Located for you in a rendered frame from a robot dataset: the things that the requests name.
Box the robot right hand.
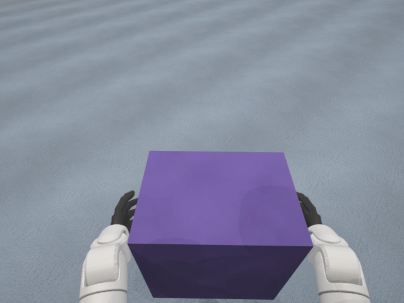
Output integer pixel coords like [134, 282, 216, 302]
[296, 192, 322, 228]

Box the right robot forearm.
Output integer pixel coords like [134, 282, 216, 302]
[307, 224, 370, 303]

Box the robot left hand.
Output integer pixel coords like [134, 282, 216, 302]
[111, 191, 138, 233]

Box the carton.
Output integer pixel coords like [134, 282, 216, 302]
[128, 151, 313, 300]

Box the left robot forearm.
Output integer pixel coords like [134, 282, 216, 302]
[79, 224, 131, 303]

